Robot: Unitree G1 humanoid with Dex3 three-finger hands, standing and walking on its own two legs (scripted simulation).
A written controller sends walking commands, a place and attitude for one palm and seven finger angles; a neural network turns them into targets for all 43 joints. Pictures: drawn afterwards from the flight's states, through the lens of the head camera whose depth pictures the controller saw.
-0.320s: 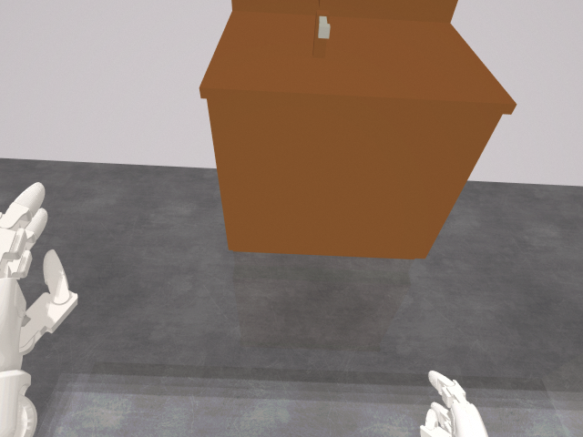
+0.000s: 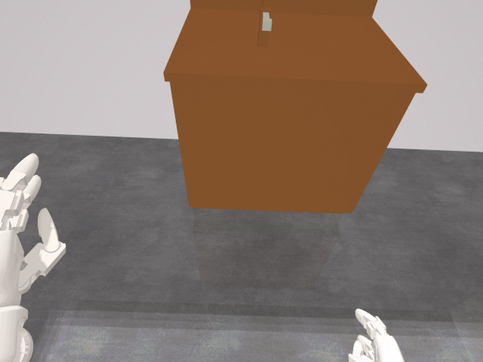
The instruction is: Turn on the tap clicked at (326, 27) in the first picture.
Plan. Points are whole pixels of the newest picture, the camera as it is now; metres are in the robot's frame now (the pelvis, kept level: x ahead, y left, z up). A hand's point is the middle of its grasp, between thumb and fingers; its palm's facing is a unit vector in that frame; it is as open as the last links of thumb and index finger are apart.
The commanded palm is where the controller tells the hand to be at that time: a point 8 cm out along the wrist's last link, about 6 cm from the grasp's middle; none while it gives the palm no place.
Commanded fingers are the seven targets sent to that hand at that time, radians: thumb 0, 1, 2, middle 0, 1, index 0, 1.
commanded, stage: look at it before walking up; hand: left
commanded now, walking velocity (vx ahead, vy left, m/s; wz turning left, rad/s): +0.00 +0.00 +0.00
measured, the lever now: (266, 24) +1.03 -0.01 +0.14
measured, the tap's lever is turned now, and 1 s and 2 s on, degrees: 0 0 0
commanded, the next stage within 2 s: walk to a spot facing it in 0.08 s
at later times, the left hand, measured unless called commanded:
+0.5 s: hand (105, 222) +0.25 +0.20 +0.16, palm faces +0.38 -0.85 -0.36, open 7.4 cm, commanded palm +0.21 +0.23 +0.18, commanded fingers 0.00 0.90 0.90 -0.20 -0.30 -0.20 -0.30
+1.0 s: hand (177, 140) +0.42 +0.14 +0.16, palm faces +0.24 -0.88 -0.41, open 7.4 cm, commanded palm +0.37 +0.19 +0.18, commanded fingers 0.00 0.90 0.90 -0.20 -0.30 -0.20 -0.30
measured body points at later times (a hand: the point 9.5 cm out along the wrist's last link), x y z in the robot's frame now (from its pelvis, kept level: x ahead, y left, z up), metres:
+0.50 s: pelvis +0.02 -0.03 -0.01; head +0.00 -0.03 +0.44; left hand +0.23 +0.25 +0.18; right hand +0.16 -0.25 -0.10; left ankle +0.03 +0.12 -0.74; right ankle +0.02 -0.11 -0.73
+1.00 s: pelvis +0.16 -0.05 -0.01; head +0.18 -0.05 +0.43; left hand +0.40 +0.19 +0.19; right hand +0.24 -0.33 -0.10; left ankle +0.23 +0.04 -0.74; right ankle +0.04 -0.11 -0.73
